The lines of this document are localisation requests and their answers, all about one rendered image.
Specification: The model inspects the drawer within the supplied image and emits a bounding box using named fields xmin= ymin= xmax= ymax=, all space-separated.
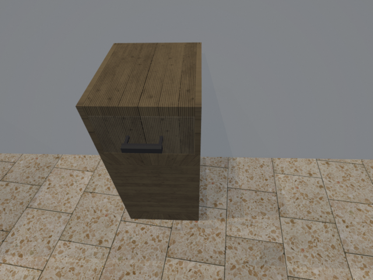
xmin=88 ymin=115 xmax=195 ymax=154

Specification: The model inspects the cabinet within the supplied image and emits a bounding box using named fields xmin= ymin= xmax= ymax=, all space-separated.
xmin=76 ymin=43 xmax=202 ymax=221

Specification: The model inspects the handle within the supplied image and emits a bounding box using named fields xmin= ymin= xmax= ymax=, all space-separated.
xmin=121 ymin=135 xmax=163 ymax=153

